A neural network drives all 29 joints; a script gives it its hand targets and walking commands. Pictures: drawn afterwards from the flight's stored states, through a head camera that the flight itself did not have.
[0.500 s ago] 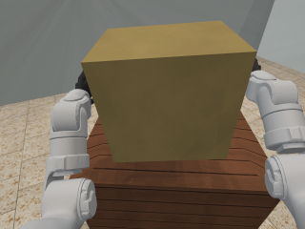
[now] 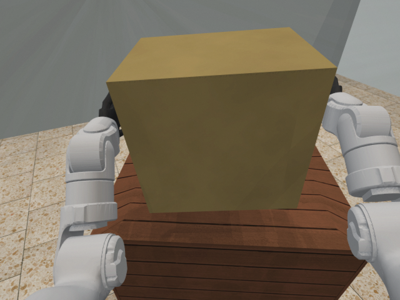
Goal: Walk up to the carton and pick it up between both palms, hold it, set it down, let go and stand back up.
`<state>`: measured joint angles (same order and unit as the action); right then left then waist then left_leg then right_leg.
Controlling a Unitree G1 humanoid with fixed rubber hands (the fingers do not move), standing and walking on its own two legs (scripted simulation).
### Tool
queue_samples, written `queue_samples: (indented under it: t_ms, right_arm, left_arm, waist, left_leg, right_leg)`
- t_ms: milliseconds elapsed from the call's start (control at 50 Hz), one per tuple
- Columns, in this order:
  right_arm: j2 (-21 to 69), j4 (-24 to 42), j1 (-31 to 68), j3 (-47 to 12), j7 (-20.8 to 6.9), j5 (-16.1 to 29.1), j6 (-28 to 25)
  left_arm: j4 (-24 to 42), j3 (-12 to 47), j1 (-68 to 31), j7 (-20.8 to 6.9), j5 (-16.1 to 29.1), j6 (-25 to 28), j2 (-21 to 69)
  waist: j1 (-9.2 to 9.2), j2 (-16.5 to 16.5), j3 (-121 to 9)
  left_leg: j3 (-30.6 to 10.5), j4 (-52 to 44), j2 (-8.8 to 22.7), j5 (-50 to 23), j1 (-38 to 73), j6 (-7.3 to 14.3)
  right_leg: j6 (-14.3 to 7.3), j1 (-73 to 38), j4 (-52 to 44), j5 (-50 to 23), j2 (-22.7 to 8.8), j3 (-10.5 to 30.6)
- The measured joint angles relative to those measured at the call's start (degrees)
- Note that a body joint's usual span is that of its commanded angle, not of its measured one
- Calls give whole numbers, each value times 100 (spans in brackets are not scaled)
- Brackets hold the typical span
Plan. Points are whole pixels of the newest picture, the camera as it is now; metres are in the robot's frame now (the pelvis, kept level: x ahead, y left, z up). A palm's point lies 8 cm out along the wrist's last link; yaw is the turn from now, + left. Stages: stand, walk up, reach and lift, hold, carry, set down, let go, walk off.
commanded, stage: hold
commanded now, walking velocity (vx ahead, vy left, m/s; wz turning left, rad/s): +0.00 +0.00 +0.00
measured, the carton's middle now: (218, 122) +0.42 +0.00 +0.22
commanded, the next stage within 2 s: set down in 0.32 s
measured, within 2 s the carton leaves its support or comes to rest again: neither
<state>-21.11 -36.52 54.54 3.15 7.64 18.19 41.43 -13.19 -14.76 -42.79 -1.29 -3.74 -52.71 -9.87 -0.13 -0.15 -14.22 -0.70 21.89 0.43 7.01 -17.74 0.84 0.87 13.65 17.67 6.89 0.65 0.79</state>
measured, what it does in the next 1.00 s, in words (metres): stands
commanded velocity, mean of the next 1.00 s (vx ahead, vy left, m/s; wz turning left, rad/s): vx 0.00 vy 0.00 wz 0.00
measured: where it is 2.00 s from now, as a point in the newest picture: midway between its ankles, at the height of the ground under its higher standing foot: outside the picture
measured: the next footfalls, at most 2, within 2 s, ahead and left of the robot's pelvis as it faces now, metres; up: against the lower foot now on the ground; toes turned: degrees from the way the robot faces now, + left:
none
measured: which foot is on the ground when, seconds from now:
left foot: down 0.00-1.00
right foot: down 0.00-1.00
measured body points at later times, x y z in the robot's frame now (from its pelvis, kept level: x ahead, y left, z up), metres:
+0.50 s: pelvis +0.00 +0.00 +0.00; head -0.08 +0.01 +0.44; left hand +0.37 +0.21 +0.26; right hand +0.40 -0.20 +0.29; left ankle +0.05 +0.11 -0.75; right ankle +0.02 -0.13 -0.75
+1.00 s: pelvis +0.01 +0.00 +0.00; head -0.03 +0.01 +0.45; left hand +0.39 +0.21 +0.18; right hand +0.42 -0.20 +0.20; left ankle +0.05 +0.11 -0.75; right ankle +0.02 -0.13 -0.75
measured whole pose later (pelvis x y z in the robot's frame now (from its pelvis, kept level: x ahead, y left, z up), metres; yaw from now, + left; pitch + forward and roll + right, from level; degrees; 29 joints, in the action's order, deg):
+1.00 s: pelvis +0.01 +0.00 +0.00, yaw +0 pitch +1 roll -1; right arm -12.6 -39.6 42.9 9.2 3.7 7.9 16.2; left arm -19.3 -14.5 -35.2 -1.4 -4.7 -34.7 -8.4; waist -0.1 -0.1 -7.2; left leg -0.7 20.0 0.4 7.3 -13.3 0.6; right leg 0.9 9.0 15.3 7.0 0.6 0.8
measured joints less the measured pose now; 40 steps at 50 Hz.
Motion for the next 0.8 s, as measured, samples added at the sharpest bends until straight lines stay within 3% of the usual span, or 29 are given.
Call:
queue_samples:
  t_ms: [420, 520, 660, 800]
  right_arm:
    - [11, 2, -7, 0, -20, -45, -62]
    - [116, -22, 23, 102, -103, -344, -390]
    - [540, -397, 139, 497, -238, -959, -1152]
    - [814, -427, -313, 608, -243, -1076, -1806]
  left_arm:
    - [-33, -10, -15, 4, -5, 70, 1]
    - [-341, -190, -185, -54, -71, 517, 27]
    - [-1015, -707, -477, -474, -643, 1175, 67]
    - [-1044, -690, -82, -540, -715, 1489, 116]
  waist:
    - [0, 0, 0]
    - [-1, 0, 0]
    - [0, 0, 315]
    - [0, 0, 650]
  left_leg:
    - [-2, 0, 0, -10, 0, 0]
    - [-2, -2, 0, -10, 0, 0]
    - [-3, -92, 0, -9, 262, -1]
    - [-3, -185, 0, -7, 440, -1]
  right_leg:
    - [0, 0, 0, -9, 1, 0]
    - [0, 0, -3, -9, 1, 0]
    - [0, -260, -86, -9, 0, 0]
    - [0, -444, -191, -9, -1, 0]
